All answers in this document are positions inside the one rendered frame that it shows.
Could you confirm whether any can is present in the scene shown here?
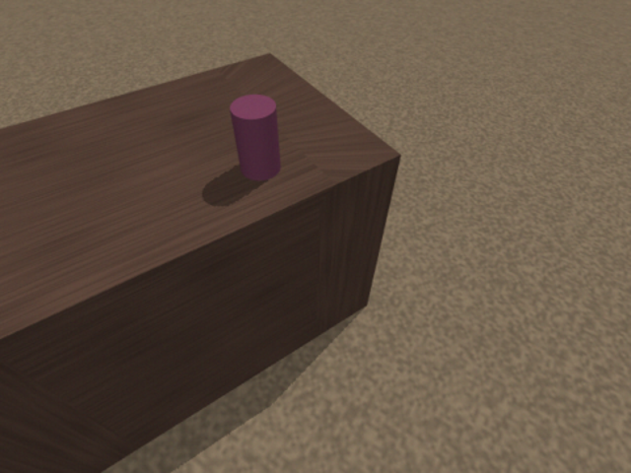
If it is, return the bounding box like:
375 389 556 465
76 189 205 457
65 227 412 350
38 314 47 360
230 95 281 180

